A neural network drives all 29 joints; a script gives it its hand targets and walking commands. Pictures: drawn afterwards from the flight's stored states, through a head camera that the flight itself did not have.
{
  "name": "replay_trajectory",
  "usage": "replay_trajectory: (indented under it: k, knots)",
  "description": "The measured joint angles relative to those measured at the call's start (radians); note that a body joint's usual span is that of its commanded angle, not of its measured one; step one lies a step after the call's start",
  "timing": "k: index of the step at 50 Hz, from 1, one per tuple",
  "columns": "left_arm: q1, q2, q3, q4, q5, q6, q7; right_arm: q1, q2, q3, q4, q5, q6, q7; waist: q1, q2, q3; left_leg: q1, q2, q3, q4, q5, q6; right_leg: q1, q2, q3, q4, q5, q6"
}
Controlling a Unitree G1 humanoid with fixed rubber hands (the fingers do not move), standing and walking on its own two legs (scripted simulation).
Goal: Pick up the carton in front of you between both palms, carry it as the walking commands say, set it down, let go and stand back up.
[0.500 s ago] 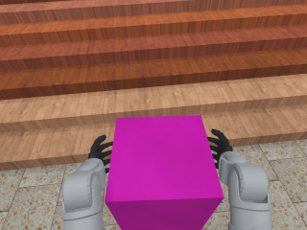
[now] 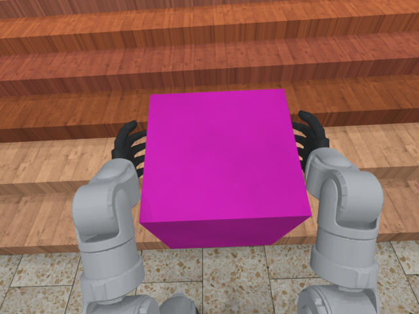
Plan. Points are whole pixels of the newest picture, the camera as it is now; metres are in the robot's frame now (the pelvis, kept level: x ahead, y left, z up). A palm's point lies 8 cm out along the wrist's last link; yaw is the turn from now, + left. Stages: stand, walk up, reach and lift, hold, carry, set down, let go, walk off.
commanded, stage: carry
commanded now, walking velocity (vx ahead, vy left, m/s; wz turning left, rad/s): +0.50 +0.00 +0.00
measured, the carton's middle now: (219, 180) +0.34 +0.01 +0.08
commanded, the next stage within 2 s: none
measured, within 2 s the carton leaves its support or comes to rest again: neither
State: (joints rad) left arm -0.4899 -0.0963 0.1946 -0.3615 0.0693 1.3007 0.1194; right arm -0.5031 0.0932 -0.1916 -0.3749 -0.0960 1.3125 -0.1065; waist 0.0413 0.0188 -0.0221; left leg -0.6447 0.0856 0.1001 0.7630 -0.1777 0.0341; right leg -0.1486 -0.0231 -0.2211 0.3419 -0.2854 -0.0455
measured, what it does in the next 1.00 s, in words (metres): climbs: left foot, then right foot 0.11 m higher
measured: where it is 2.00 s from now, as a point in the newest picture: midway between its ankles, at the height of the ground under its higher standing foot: (252, 102)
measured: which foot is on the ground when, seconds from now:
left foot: up 0.00-0.10, down 0.12-0.66, up 0.68-1.00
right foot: down 0.00-0.12, up 0.14-0.64, down 0.66-1.00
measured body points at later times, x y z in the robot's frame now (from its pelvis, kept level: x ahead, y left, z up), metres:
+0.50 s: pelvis +0.32 +0.03 -0.02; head +0.42 +0.03 +0.42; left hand +0.75 +0.15 +0.11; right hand +0.72 -0.15 +0.11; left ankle +0.23 +0.09 -0.74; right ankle +0.37 -0.09 -0.61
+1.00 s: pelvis +0.71 -0.09 +0.11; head +0.81 -0.09 +0.55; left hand +1.08 +0.14 +0.24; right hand +1.14 -0.15 +0.24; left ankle +0.81 +0.01 -0.47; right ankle +0.63 -0.10 -0.63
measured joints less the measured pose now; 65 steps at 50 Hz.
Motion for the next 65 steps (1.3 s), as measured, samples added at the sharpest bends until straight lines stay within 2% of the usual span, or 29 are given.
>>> replay_trajectory:
  k: [5,8,10,13,21,25,26,29,30,31,32,33,34,36,37,39,40,43,44,47,50,52,54,55,57,58,59,61,65]
  knots:
    - [-0.128,0.055,-0.003,0.184,0.003,0.038,0.000,-0.117,-0.054,-0.018,0.180,0.006,0.031,0.000,-0.013,-0.016,-0.029,0.082,-0.039,0.060,-0.206,0.082,0.031,0.106,-0.009,0.021,0.076,-0.152,0.046]
    - [-0.204,0.108,0.001,0.296,-0.013,0.042,0.000,-0.201,-0.073,-0.020,0.314,0.013,0.015,-0.004,-0.049,-0.047,-0.013,0.111,-0.066,0.091,-0.144,0.041,0.068,0.016,-0.046,0.080,0.424,-0.239,0.044]
    - [-0.242,0.130,0.009,0.360,-0.025,0.042,0.001,-0.238,-0.079,-0.019,0.382,0.018,0.007,-0.016,-0.069,-0.046,0.017,0.127,-0.070,0.092,-0.113,-0.029,0.076,-0.131,-0.016,0.156,0.723,-0.216,0.018]
    - [-0.292,0.132,0.024,0.406,-0.021,0.050,0.005,-0.264,-0.092,-0.032,0.412,0.040,0.009,-0.026,-0.085,-0.038,0.069,0.182,-0.080,0.090,-0.163,-0.052,0.070,-0.327,-0.002,0.185,0.913,-0.142,-0.006]
    - [-0.373,0.099,0.090,0.331,0.000,0.013,0.016,-0.331,-0.074,-0.097,0.335,0.056,-0.034,-0.049,-0.103,-0.025,0.151,0.321,-0.088,0.069,-0.239,-0.147,0.059,-0.660,-0.023,0.170,0.876,-0.099,-0.018]
    - [-0.344,0.077,0.116,0.260,0.003,0.005,0.016,-0.324,-0.048,-0.103,0.294,0.049,-0.050,-0.049,-0.128,-0.018,0.122,0.413,-0.093,0.044,-0.241,-0.242,0.038,-0.771,-0.034,0.161,1.066,-0.095,-0.042]
    - [-0.332,0.072,0.122,0.244,0.004,0.009,0.016,-0.317,-0.041,-0.100,0.289,0.048,-0.051,-0.049,-0.139,-0.017,0.101,0.436,-0.094,0.034,-0.248,-0.264,0.031,-0.788,-0.034,0.166,1.164,-0.121,-0.049]
    - [-0.311,0.072,0.147,0.204,0.011,0.026,0.009,-0.315,-0.028,-0.077,0.301,0.045,-0.062,-0.050,-0.183,-0.022,0.052,0.513,-0.092,0.013,-0.284,-0.317,0.006,-0.904,-0.019,0.181,1.403,-0.461,-0.065]
    - [-0.309,0.071,0.152,0.196,0.017,0.028,0.005,-0.315,-0.029,-0.070,0.303,0.047,-0.066,-0.050,-0.198,-0.023,0.051,0.550,-0.089,0.005,-0.306,-0.325,-0.004,-0.948,-0.019,0.178,1.389,-0.529,-0.069]
    - [-0.309,0.064,0.150,0.196,0.026,0.024,0.001,-0.309,-0.034,-0.069,0.300,0.052,-0.067,-0.051,-0.203,-0.025,0.059,0.589,-0.081,0.000,-0.325,-0.320,-0.013,-0.964,-0.019,0.167,1.260,-0.512,-0.077]
    - [-0.305,0.052,0.141,0.204,0.036,0.015,-0.001,-0.296,-0.043,-0.072,0.293,0.060,-0.066,-0.050,-0.193,-0.024,0.074,0.624,-0.066,0.000,-0.318,-0.301,-0.021,-0.934,-0.007,0.146,1.060,-0.378,-0.083]
    - [-0.298,0.032,0.124,0.222,0.047,0.002,-0.002,-0.271,-0.056,-0.083,0.277,0.070,-0.058,-0.050,-0.166,-0.019,0.092,0.637,-0.043,-0.002,-0.250,-0.271,-0.023,-0.864,0.014,0.124,0.888,-0.163,-0.083]
    - [-0.292,0.008,0.103,0.239,0.063,-0.013,-0.001,-0.252,-0.074,-0.099,0.258,0.083,-0.044,-0.049,-0.124,0.001,0.116,0.601,-0.016,-0.034,-0.072,-0.209,-0.021,-0.804,0.038,0.099,0.837,0.024,-0.089]
    - [-0.285,-0.005,0.071,0.241,0.078,-0.035,0.010,-0.260,-0.089,-0.123,0.258,0.096,-0.046,-0.041,-0.059,0.011,0.163,0.411,-0.097,-0.202,0.471,-0.164,-0.020,-0.730,0.076,0.088,0.830,-0.052,-0.098]
    - [-0.271,-0.002,0.063,0.232,0.070,-0.044,0.013,-0.266,-0.089,-0.126,0.258,0.092,-0.048,-0.037,-0.034,0.016,0.190,0.327,-0.141,-0.251,0.683,-0.141,-0.013,-0.682,0.093,0.086,0.799,-0.102,-0.104]
    - [-0.231,0.003,0.060,0.196,0.039,-0.053,0.022,-0.261,-0.066,-0.125,0.235,0.073,-0.045,-0.034,0.008,0.017,0.233,0.185,-0.176,-0.271,0.905,-0.121,-0.002,-0.573,0.116,0.087,0.689,-0.122,-0.099]
    - [-0.215,0.004,0.064,0.178,0.023,-0.053,0.026,-0.252,-0.049,-0.126,0.214,0.061,-0.042,-0.033,0.027,0.007,0.249,0.117,-0.180,-0.258,0.950,-0.126,0.006,-0.515,0.117,0.090,0.617,-0.091,-0.071]
    - [-0.195,0.008,0.079,0.144,-0.016,-0.061,0.032,-0.222,-0.007,-0.124,0.150,0.021,-0.047,-0.024,0.082,-0.039,0.274,-0.070,-0.167,-0.174,0.962,-0.173,0.035,-0.334,0.115,0.107,0.394,-0.063,-0.103]
    - [-0.196,0.012,0.084,0.142,-0.026,-0.066,0.033,-0.218,0.004,-0.122,0.139,0.008,-0.053,-0.020,0.099,-0.054,0.273,-0.121,-0.159,-0.137,0.925,-0.195,0.038,-0.274,0.110,0.115,0.320,-0.049,-0.118]
    - [-0.219,0.031,0.101,0.167,-0.054,-0.079,0.035,-0.230,0.020,-0.116,0.144,-0.030,-0.069,-0.011,0.139,-0.073,0.236,-0.250,-0.143,-0.036,0.791,-0.254,0.053,-0.125,0.098,0.140,0.141,-0.007,-0.106]
    - [-0.271,0.069,0.108,0.237,-0.079,-0.083,0.037,-0.260,0.012,-0.106,0.187,-0.060,-0.076,-0.006,0.152,-0.070,0.160,-0.336,-0.142,0.033,0.662,-0.270,0.076,-0.005,0.096,0.163,0.035,0.007,-0.101]
    - [-0.301,0.094,0.108,0.301,-0.090,-0.082,0.037,-0.278,0.002,-0.098,0.234,-0.073,-0.073,-0.005,0.129,-0.058,0.108,-0.297,-0.157,0.068,0.436,-0.213,0.093,0.048,0.097,0.155,0.021,0.048,-0.106]
    - [-0.311,0.123,0.109,0.358,-0.098,-0.064,0.035,-0.292,-0.003,-0.083,0.302,-0.078,-0.064,0.002,0.078,-0.049,0.060,-0.160,-0.171,0.100,0.194,-0.119,0.110,0.035,0.095,0.134,0.148,0.129,-0.095]
    - [-0.325,0.142,0.108,0.385,-0.096,-0.051,0.026,-0.306,-0.006,-0.072,0.335,-0.082,-0.059,-0.001,0.035,-0.067,0.054,-0.099,-0.188,0.116,0.149,-0.125,0.118,-0.027,0.072,0.147,0.345,0.193,-0.065]
    - [-0.349,0.160,0.107,0.443,-0.076,-0.040,0.009,-0.338,-0.028,-0.046,0.400,-0.076,-0.043,-0.014,-0.044,-0.059,0.039,-0.015,-0.207,0.122,0.109,-0.131,0.159,-0.226,0.096,0.245,0.918,0.097,-0.005]
    - [-0.353,0.157,0.108,0.461,-0.063,-0.029,0.002,-0.341,-0.044,-0.039,0.421,-0.056,-0.030,-0.021,-0.086,-0.036,0.028,0.033,-0.208,0.109,0.063,-0.097,0.180,-0.309,0.116,0.272,1.136,0.062,-0.009]
    - [-0.358,0.146,0.106,0.474,-0.044,-0.015,-0.003,-0.336,-0.064,-0.035,0.431,-0.029,-0.014,-0.027,-0.120,-0.018,0.022,0.081,-0.207,0.096,0.021,-0.075,0.172,-0.379,0.123,0.289,1.280,0.044,-0.024]
    - [-0.369,0.120,0.111,0.483,0.002,0.019,-0.009,-0.335,-0.102,-0.026,0.457,0.031,0.011,-0.041,-0.171,0.008,0.013,0.174,-0.197,0.072,-0.061,-0.097,0.131,-0.504,0.110,0.307,1.396,0.025,-0.043]
    - [-0.418,0.103,0.155,0.521,0.061,0.058,-0.026,-0.404,-0.147,-0.021,0.565,0.109,0.021,-0.070,-0.237,0.025,0.015,0.327,-0.146,0.039,-0.204,-0.113,0.086,-0.692,0.049,0.260,1.313,-0.066,-0.036]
